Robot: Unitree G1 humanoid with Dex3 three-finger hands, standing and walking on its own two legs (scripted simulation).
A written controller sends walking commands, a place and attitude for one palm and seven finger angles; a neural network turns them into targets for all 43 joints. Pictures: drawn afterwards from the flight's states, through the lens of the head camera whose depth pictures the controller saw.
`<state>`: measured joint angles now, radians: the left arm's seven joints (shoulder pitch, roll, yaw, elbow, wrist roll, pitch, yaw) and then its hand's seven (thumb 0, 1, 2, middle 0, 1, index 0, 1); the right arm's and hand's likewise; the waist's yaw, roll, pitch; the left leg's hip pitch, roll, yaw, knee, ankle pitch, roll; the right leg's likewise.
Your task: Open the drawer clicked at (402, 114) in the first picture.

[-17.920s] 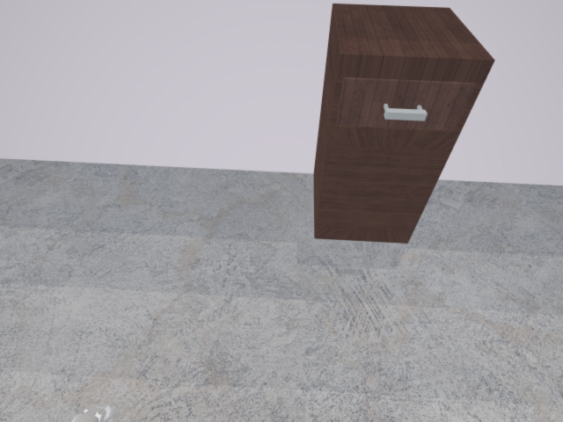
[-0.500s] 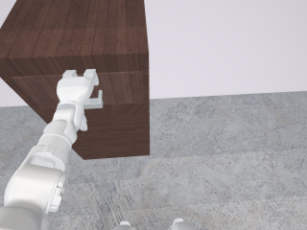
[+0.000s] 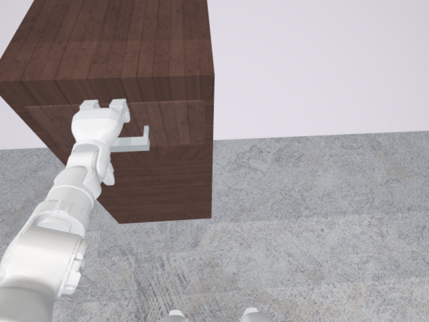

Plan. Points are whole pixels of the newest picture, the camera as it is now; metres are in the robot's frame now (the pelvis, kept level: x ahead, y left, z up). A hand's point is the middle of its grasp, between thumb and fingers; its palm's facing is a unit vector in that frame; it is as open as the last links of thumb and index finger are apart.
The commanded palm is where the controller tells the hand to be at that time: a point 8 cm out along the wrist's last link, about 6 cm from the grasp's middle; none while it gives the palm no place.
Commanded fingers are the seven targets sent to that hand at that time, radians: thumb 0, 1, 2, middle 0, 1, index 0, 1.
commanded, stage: move the hooked fingers above the handle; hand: left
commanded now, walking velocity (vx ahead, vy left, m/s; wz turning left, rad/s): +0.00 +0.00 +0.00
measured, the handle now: (123, 137) +0.52 +0.20 -0.04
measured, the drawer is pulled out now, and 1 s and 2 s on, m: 0.00 0.00 0.00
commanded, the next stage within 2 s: none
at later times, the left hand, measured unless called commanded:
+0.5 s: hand (108, 137) +0.48 +0.20 +0.03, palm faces -0.07 -0.01 -1.00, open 13.6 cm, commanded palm +0.45 +0.20 +0.08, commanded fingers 0.00 -0.50 0.30 -0.30 -1.20 -0.30 -1.20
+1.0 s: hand (121, 137) +0.48 +0.18 +0.02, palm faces -0.01 +0.00 -1.00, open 13.4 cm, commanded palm +0.46 +0.21 +0.08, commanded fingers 0.00 -0.50 0.30 -0.30 -1.20 -0.30 -1.20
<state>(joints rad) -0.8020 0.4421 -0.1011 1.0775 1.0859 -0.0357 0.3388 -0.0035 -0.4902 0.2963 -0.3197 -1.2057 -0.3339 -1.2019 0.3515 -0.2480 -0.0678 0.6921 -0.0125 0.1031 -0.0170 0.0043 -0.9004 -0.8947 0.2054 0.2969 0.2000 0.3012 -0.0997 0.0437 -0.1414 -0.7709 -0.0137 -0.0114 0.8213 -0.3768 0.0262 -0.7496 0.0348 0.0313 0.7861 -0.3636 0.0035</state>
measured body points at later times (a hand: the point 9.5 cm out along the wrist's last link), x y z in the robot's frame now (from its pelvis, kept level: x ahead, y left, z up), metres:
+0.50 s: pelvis +0.01 -0.01 +0.01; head +0.10 -0.02 +0.45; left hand +0.47 +0.20 +0.08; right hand +0.05 -0.27 -0.13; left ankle +0.00 +0.10 -0.70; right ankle +0.00 -0.13 -0.70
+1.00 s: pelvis +0.01 -0.01 +0.00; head +0.10 -0.02 +0.44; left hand +0.48 +0.18 +0.07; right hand +0.05 -0.27 -0.14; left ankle +0.00 +0.10 -0.70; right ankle +0.00 -0.13 -0.70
